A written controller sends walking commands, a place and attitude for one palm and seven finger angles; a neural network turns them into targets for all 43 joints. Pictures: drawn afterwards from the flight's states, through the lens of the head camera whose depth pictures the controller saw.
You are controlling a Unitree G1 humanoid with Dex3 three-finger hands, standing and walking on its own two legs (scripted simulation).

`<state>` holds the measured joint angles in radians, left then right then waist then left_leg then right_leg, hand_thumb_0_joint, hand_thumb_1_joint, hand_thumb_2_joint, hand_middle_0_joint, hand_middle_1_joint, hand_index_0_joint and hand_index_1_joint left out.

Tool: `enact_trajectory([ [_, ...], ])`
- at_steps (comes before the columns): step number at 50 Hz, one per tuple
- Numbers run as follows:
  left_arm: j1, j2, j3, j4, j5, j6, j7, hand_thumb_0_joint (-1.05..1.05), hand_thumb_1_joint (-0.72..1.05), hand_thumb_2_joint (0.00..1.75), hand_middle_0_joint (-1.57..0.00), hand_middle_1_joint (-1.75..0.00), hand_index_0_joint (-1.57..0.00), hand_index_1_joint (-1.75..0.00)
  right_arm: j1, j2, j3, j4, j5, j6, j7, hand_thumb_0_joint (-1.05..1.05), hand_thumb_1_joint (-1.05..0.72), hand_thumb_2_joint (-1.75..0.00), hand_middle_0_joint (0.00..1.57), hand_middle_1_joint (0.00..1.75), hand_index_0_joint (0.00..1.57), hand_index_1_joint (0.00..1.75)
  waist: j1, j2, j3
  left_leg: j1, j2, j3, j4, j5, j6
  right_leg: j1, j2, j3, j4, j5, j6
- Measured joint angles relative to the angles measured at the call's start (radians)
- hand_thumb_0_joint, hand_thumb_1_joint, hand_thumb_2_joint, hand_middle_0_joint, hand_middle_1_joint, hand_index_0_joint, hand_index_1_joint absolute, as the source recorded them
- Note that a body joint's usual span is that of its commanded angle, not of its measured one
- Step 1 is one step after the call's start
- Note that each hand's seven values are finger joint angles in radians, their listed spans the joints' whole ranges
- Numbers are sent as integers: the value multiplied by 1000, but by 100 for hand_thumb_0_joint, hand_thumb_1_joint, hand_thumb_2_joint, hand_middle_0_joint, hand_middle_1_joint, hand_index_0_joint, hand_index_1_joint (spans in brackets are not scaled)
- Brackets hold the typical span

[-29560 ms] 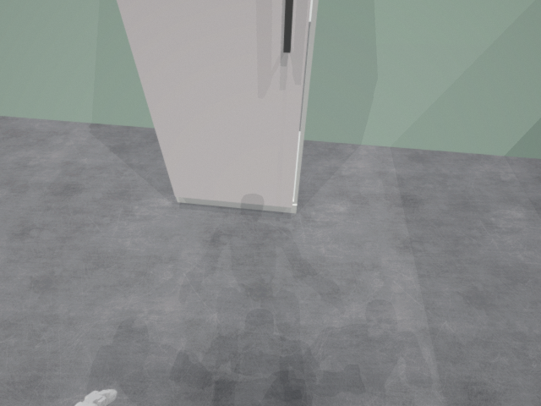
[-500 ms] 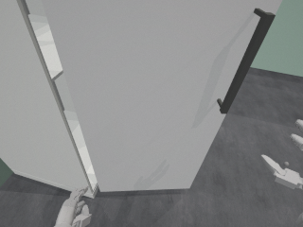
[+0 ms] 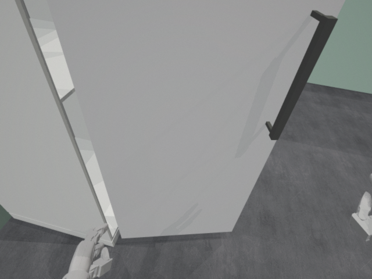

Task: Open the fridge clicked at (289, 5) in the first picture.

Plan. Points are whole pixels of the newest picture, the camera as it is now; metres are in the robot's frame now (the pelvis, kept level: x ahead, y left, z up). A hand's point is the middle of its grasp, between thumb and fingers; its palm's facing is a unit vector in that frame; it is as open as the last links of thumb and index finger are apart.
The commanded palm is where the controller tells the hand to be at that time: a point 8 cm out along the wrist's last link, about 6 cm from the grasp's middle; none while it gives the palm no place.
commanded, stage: draw the hand back to the body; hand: right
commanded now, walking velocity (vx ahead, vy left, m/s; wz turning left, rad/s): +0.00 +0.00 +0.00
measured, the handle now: (291, 84) +0.49 -0.25 +0.22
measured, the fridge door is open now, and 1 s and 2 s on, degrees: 71 71 71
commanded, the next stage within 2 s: step back with the hand held close in 0.10 s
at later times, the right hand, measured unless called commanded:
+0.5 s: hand (355, 229) +0.17 -0.27 +0.14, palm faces +0.35 +0.81 -0.46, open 7.4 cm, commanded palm +0.12 -0.32 +0.17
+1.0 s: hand out of the picture +0.07 -0.33 +0.15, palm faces +0.50 +0.76 -0.41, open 7.4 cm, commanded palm +0.02 -0.36 +0.17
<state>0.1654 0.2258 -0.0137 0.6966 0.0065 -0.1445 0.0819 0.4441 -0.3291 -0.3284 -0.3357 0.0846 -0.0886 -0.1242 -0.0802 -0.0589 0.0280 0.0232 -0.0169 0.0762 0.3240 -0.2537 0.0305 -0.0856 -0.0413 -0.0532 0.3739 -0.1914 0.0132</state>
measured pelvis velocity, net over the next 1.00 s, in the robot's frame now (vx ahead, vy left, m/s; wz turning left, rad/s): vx -0.11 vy -0.05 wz -0.05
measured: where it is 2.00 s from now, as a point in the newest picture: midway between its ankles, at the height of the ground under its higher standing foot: outside the picture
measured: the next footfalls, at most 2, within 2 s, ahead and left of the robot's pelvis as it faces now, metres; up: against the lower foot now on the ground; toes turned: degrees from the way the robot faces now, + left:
left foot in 1.18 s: -0.08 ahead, +0.07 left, +0.00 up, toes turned -10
right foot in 1.40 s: -0.12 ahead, -0.17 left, +0.00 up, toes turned -7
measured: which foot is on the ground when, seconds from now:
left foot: down 0.00-1.00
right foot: down 0.00-1.00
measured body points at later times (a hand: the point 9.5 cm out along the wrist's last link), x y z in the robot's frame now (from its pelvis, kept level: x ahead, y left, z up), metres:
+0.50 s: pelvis -0.02 -0.02 -0.01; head -0.02 +0.00 +0.44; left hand +0.16 +0.22 -0.09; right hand +0.15 -0.31 +0.16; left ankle -0.04 +0.09 -0.75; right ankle +0.01 -0.13 -0.75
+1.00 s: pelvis -0.11 -0.05 -0.02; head -0.10 -0.07 +0.43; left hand +0.08 +0.17 -0.09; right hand +0.04 -0.36 +0.17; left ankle -0.04 +0.09 -0.75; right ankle +0.01 -0.13 -0.74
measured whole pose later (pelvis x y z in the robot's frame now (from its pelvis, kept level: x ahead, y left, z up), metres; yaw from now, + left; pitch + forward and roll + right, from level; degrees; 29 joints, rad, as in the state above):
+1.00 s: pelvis -0.11 -0.05 -0.02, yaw -3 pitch -2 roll +3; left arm 0.21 0.22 -0.02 0.61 0.00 -0.09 0.10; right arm 0.53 -0.39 -0.39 -0.52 0.04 -0.21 -0.17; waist -0.04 -0.01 0.03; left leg -0.32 -0.01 0.03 0.54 -0.19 -0.02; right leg -0.45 0.00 -0.03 0.60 -0.19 -0.05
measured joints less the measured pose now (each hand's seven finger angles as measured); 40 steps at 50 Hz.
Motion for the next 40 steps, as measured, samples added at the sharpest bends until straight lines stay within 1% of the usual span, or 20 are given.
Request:
enact_trajectory([
  [8, 11, -3, 0, 1, 1, 2, -2, 1, 91, 90, -20, -30, -21, -30, 15, -6, 4, -10, 2, -5, 8, 1, -88, -89, 21, 30, 21, 30, 11, 1, -5, 4, -3, -2, 2, -2, 2, 6, -3, -2, 0, -1, 3],
  [13, 18, 6, 4, -7, -6, 10, -1, 1, 91, 90, -20, -30, -21, -30, 6, -9, -1, -9, 2, -5, 10, 1, -89, -90, 21, 30, 21, 30, 12, -3, 2, 0, -7, 1, 3, 1, 3, -5, -7, 2, 12, -3, 3],
  [17, 6, 18, 0, -38, -12, 44, -10, 1, 91, 90, -20, -30, -21, -30, 4, -26, -19, -39, -10, -35, 10, 1, -89, -90, 21, 30, 21, 30, 34, -7, -10, -82, -13, 17, 40, -1, 0, -106, -14, 20, 79, -16, -1],
  [20, -2, 21, 4, -64, -17, 69, -8, 1, 91, 90, -20, -30, -21, -30, 41, -35, -11, -71, -16, -41, 12, 1, -89, -90, 21, 30, 21, 30, 47, -3, -12, -141, -7, 14, 80, -8, -5, -159, -11, 17, 108, -19, -5],
  [22, -2, 23, 8, -81, -20, 85, -2, 1, 91, 90, -20, -30, -21, -30, 75, -42, -2, -93, -17, -34, 13, 1, -89, -90, 21, 30, 21, 30, 53, -2, -15, -171, 1, 9, 105, -13, -12, -182, -6, 10, 122, -20, -12],
  [25, 1, 23, 12, -98, -24, 105, 9, 1, 91, 90, -20, -30, -21, -30, 115, -61, 0, -120, -14, -24, 11, 1, -89, -90, 21, 30, 21, 30, 57, 0, -17, -201, 12, 0, 135, -17, -22, -204, 3, 0, 139, -21, -24],
  [28, 6, 19, 11, -108, -26, 119, 18, 1, 91, 90, -20, -30, -21, -30, 125, -86, -17, -136, -10, -22, 2, 1, -88, -90, 21, 30, 22, 30, 53, 5, -18, -222, 21, -6, 154, -14, -32, -221, 10, -6, 152, -17, -35],
  [31, 9, 13, 5, -113, -27, 122, 21, 1, 91, 90, -20, -30, -21, -30, 107, -101, -40, -136, -9, -31, -11, 1, -88, -90, 21, 30, 22, 30, 46, 10, -16, -239, 27, -9, 163, -1, -40, -236, 15, -10, 157, -4, -45],
  [35, 13, 5, -7, -119, -25, 110, 20, 1, 91, 90, -20, -30, -21, -30, 75, -94, -59, -121, -16, -51, -26, 1, -88, -90, 21, 30, 22, 30, 39, 17, -16, -266, 32, -13, 172, 19, -47, -259, 19, -15, 159, 17, -59],
  [37, 17, 2, -11, -122, -25, 101, 18, 1, 91, 90, -20, -30, -21, -30, 62, -80, -60, -112, -24, -62, -31, 1, -89, -90, 21, 30, 21, 30, 41, 17, -15, -281, 29, -19, 181, 24, -49, -275, 21, -12, 165, 26, -64],
  [40, 30, -3, -12, -124, -22, 87, 16, 1, 91, 90, -20, -30, -21, -30, 44, -63, -53, -102, -41, -76, -33, 1, -89, -90, 21, 30, 21, 30, 54, 21, -11, -300, 15, -38, 199, 20, -49, -299, 33, 6, 177, 31, -71],
])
